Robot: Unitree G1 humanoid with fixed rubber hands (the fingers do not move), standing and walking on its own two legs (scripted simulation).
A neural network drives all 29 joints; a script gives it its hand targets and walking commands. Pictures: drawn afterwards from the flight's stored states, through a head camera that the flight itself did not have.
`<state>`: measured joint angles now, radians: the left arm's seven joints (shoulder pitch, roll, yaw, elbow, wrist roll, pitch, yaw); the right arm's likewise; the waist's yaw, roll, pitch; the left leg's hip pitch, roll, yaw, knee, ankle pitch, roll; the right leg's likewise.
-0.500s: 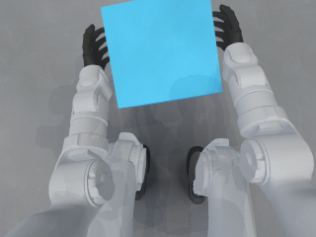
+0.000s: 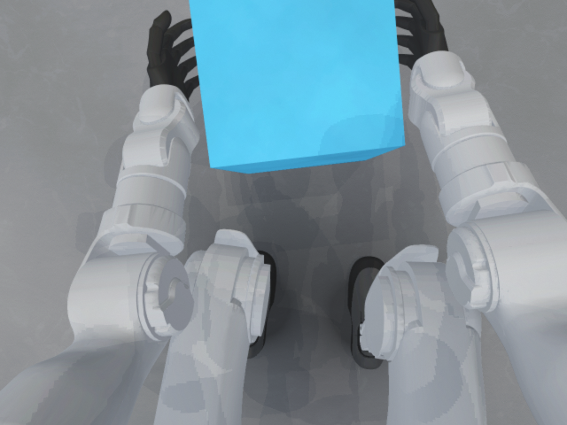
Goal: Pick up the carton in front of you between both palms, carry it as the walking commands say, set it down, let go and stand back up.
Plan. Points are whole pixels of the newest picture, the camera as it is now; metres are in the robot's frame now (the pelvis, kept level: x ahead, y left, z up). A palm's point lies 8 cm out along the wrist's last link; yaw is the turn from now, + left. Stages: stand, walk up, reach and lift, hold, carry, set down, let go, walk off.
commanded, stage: set down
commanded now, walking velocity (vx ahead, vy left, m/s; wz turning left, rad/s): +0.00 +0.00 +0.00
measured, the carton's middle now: (298, 92) +0.51 +0.03 -0.23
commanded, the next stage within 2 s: none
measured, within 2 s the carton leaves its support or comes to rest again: rests again in 0.12 s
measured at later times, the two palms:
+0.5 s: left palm (166, 92) +0.50 +0.19 -0.15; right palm (417, 58) +0.54 -0.12 -0.17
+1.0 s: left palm (160, 113) +0.48 +0.21 -0.18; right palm (464, 66) +0.53 -0.18 -0.19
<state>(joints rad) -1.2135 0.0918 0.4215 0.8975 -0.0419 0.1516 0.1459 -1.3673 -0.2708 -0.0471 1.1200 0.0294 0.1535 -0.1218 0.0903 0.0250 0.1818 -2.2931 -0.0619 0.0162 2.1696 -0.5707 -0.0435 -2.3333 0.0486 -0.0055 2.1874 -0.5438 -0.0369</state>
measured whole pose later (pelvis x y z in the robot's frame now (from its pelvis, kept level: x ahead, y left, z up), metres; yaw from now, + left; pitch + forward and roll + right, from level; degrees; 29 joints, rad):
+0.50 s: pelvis -0.01 +0.00 -0.01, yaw +1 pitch +36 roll +3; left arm -1.29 0.16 0.45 1.02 0.00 0.11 0.08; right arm -1.47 -0.28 -0.13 1.22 -0.05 0.12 -0.03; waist 0.08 0.04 0.28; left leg -2.28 -0.08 0.02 2.20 -0.55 -0.04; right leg -2.31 0.04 0.00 2.22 -0.54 -0.04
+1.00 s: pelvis -0.01 +0.00 -0.01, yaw +0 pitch +34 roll +3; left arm -1.26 0.24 0.25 1.09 -0.20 -0.01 0.13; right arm -1.40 -0.46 0.05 1.18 0.21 0.03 -0.06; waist 0.08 0.03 0.37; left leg -2.24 -0.07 0.03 2.21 -0.57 -0.04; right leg -2.27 0.04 0.00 2.23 -0.55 -0.03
